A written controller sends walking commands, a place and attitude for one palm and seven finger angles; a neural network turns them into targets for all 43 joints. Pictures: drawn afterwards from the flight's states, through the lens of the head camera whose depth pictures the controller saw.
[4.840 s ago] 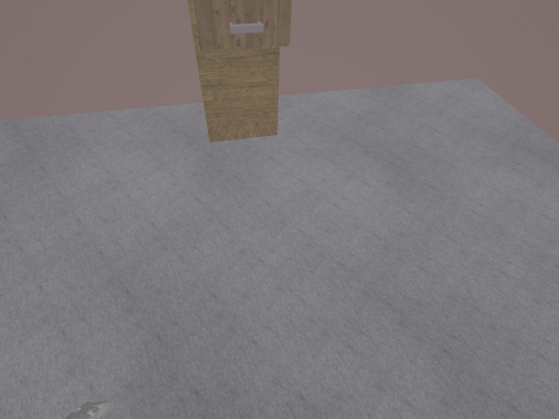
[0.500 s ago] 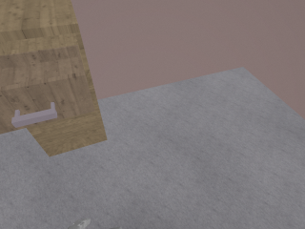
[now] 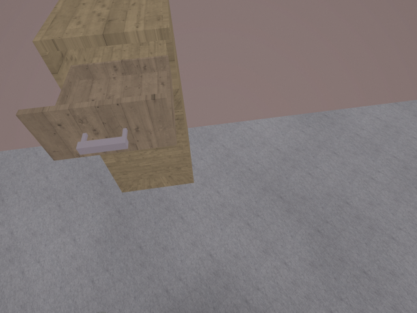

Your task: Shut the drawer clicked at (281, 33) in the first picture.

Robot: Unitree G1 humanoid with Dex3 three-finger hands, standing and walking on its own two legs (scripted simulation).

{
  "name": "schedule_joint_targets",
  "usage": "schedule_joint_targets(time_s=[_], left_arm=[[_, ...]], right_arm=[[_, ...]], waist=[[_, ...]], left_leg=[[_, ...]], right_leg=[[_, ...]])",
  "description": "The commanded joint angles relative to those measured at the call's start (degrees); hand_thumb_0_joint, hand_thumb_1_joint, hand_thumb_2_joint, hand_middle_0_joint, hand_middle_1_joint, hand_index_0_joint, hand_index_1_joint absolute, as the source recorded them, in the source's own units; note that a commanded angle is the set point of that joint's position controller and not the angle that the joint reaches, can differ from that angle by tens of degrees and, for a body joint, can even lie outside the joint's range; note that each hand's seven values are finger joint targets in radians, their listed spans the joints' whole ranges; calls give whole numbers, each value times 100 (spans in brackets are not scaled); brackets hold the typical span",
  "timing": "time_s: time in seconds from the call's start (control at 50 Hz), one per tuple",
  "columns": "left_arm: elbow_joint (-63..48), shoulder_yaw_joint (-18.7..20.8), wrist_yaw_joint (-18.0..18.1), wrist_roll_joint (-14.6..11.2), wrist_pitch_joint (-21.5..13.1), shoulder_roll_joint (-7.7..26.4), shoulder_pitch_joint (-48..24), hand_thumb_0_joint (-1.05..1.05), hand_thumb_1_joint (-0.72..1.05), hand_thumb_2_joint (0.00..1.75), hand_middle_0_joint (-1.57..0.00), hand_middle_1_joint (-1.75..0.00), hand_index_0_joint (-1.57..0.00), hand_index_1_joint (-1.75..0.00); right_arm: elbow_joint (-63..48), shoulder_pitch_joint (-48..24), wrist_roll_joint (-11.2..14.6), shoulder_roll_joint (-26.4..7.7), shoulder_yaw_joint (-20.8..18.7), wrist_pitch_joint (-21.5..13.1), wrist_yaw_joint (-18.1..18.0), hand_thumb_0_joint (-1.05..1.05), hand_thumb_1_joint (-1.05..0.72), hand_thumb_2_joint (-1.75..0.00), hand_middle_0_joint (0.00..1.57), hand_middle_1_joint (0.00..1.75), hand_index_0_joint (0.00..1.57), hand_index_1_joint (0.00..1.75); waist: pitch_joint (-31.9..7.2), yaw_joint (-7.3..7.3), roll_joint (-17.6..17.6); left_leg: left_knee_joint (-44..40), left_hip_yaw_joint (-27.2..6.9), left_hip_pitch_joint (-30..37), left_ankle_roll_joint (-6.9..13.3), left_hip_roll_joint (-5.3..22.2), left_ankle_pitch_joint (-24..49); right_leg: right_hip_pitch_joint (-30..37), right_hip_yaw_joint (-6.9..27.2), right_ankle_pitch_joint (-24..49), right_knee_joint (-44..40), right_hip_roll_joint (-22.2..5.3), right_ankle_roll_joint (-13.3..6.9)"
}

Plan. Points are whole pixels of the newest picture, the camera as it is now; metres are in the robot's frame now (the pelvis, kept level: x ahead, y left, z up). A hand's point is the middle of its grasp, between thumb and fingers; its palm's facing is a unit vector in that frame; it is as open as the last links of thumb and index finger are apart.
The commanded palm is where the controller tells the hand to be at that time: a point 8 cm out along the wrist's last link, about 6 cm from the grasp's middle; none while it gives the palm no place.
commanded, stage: turn to face it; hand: left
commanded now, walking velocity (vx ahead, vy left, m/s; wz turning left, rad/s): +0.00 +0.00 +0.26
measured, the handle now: (104, 139) +0.52 +0.31 -0.01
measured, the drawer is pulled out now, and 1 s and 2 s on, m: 0.29 0.29 0.29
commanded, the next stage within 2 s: take the last steps up to it in 0.04 s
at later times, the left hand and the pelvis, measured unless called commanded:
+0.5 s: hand out of the picture -0.07 +0.22 -0.17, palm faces +0.21 -0.96 -0.20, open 7.3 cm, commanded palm none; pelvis +0.01 +0.04 +0.01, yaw +8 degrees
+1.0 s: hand (133, 264) +0.25 +0.20 -0.15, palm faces +0.14 -0.97 -0.20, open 7.3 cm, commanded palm none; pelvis +0.16 +0.02 +0.00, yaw +9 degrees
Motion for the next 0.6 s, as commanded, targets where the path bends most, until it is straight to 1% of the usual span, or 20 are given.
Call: schedule_joint_targets(time_s=[0.0, 0.02, 0.04, 0.06, 0.08, 0.12, 0.16, 0.24, 0.26, 0.3, 0.34, 0.36, 0.38, 0.4, 0.42, 0.44, 0.46, 0.5, 0.54, 0.58], left_arm=[[-381, 222, 106, 52, -178, 1200, 406, 0, 90, 90, -20, -30, -20, -30], [-407, 165, 96, 42, -178, 1012, 167, 0, 90, 90, -20, -30, -20, -30], [-437, 142, 104, 36, -182, 862, -18, 0, 90, 90, -20, -30, -20, -30], [-447, 123, 102, 43, -217, 797, -19, 0, 90, 90, -20, -30, -20, -30], [-380, 110, 97, 46, -236, 750, 172, 0, 90, 90, -20, -30, -20, -30], [-240, 110, 102, 68, -237, 777, 486, 0, 90, 90, -20, -30, -20, -30], [-56, 137, 77, 83, -258, 856, 829, 0, 90, 90, -20, -30, -20, -30], [263, 188, 13, 123, -308, 948, 1159, 0, 90, 90, -20, -30, -20, -30], [303, 193, -1, 129, -306, 992, 1139, 0, 90, 90, -20, -30, -20, -30], [389, 188, -30, 118, -301, 981, 1065, 0, 90, 90, -20, -30, -20, -30], [464, 170, -53, 61, -272, 891, 839, 0, 90, 90, -20, -30, -20, -30], [445, 107, -74, 17, -241, 693, 748, 0, 90, 90, -20, -30, -20, -30], [337, 41, -120, 4, -225, 348, 634, 0, 90, 90, -20, -30, -20, -30], [123, -29, -127, 48, -243, 188, 267, 0, 90, 90, -20, -30, -20, -30], [62, 1, -104, 111, -214, 302, -37, 0, 90, 90, -20, -30, -20, -30], [97, 27, -139, 100, -215, 373, -83, 0, 90, 90, -20, -30, -20, -30], [229, 43, -191, 84, -228, 365, -46, 0, 90, 90, -20, -30, -20, -30], [455, 28, -242, 81, -235, 254, 260, 0, 90, 90, -20, -30, -20, -30], [561, 22, -239, 58, -209, 226, 425, 0, 90, 90, -20, -30, -20, -30], [535, 14, -225, 60, -188, 184, 308, 0, 90, 90, -20, -30, -20, -30]], right_arm=[[-496, -296, -52, -534, -218, -14, -11, 0, -90, -90, 20, 30, 20, 30], [-343, -204, -51, -510, -235, 23, 9, 0, -90, -90, 20, 30, 20, 30], [-220, -18, -50, -492, -225, 15, 32, 0, -90, -90, 20, 30, 20, 30], [-142, 56, -50, -424, -189, -4, 40, 0, -90, -90, 20, 30, 20, 30], [-122, -37, -43, -386, -169, -11, 36, 0, -90, -90, 20, 30, 20, 30], [-124, -224, -28, -321, -126, -14, 18, 0, -90, -90, 20, 30, 20, 30], [-119, -416, -38, -231, -70, -34, 32, 0, -90, -90, 20, 30, 20, 30], [-149, -684, -47, -166, -30, -157, 97, 0, -90, -90, 20, 30, 20, 30], [-160, -677, -45, -159, -11, -190, 108, 0, -90, -90, 20, 30, 20, 30], [-65, -436, -49, -92, 19, -262, 105, 0, -90, -90, 20, 30, 20, 30], [179, 164, -51, -84, 39, -338, 64, 0, -90, -90, 20, 30, 20, 30], [334, 551, -49, -313, 5, -393, 7, 0, -90, -90, 20, 30, 20, 30], [477, 1036, -105, -757, -107, -415, -43, 0, -90, -90, 20, 30, 20, 30], [556, 1503, -119, -1113, -159, -385, -78, 0, -90, -90, 20, 30, 20, 30], [601, 1481, -121, -978, -129, -402, -116, 0, -90, -90, 20, 30, 20, 30], [572, 1299, -100, -848, -79, -426, -149, 0, -90, -90, 20, 30, 20, 30], [532, 1074, -88, -627, -19, -464, -164, 0, -90, -90, 20, 30, 20, 30], [524, 931, -61, -392, 61, -574, -184, 0, -90, -90, 20, 30, 20, 30], [603, 1026, -25, -314, 72, -655, -211, 0, -90, -90, 20, 30, 20, 30], [736, 1284, -21, -311, 70, -704, -228, 0, -90, -90, 20, 30, 20, 30]], waist=[[-305, 202, -1692], [-84, 54, -1327], [-107, -79, -1030], [-160, -75, -1046], [-192, 20, -1147], [-298, 171, -1181], [-291, 330, -1096], [-217, 539, -1316], [-158, 532, -1351], [-175, 424, -1211], [-197, 119, -1086], [-235, -60, -392], [-217, -300, 956], [116, -496, 1423], [295, -523, 1288], [492, -393, 1088], [737, -277, 774], [590, -44, 398], [340, 55, 317], [269, 38, 252]], left_leg=[[2708, -313, -916, -192, 104, -1754], [3243, -263, -1001, -228, 161, -1374], [3415, -167, -1049, -285, 264, -1064], [3438, -66, -1080, -346, 300, -917], [3342, 3, -1047, -392, 314, -902], [2840, 125, -907, -442, 324, -1055], [2276, 284, -828, -446, 353, -1124], [1285, 509, -584, -315, 443, -1272], [1059, 543, -439, -258, 454, -1322], [315, 697, 101, -178, 382, -1121], [-888, 953, 1354, -125, 282, -435], [-1278, 605, 2179, -47, 560, -492], [-1709, -901, 2691, 357, 1680, -1172], [-2338, -2017, 2459, 869, 2516, -1442], [-2550, -2087, 2085, 984, 2558, -1786], [-2568, -1997, 1876, 1030, 2470, -1774], [-2594, -1563, 1664, 982, 2264, -1393], [-2493, -777, 1681, 824, 1853, 90], [-2381, -373, 1925, 842, 1723, 1234], [-2294, -235, 2153, 893, 1738, 1986]], right_leg=[[170, 1952, 1741, -1736, -2291, -1129], [88, 1490, 1775, -1651, -1942, -1039], [261, 1011, 2186, -1468, -1716, -938], [497, 693, 2646, -1322, -1607, -903], [615, 569, 2969, -1253, -1565, -893], [888, 513, 3213, -1180, -1588, -966], [1158, 584, 2693, -1326, -1646, -949], [1212, 864, 897, -1725, -1847, -1018], [1073, 883, 483, -1795, -1883, -1030], [827, 745, 57, -1740, -1729, -935], [78, 304, -535, -1389, -1372, -621], [-657, 34, -883, -869, -1129, -399], [-1657, -542, -1143, 345, -530, -106], [-2328, -676, -1604, 1493, -203, -31], [-2428, -217, -1526, 2221, -362, -100], [-2575, -37, -1220, 2640, -445, -142], [-2556, 62, -768, 2836, -565, -142], [-2267, 31, -105, 2911, -566, -75], [-2177, -19, 145, 2883, -543, -6], [-2306, -46, 238, 2796, -540, 39]])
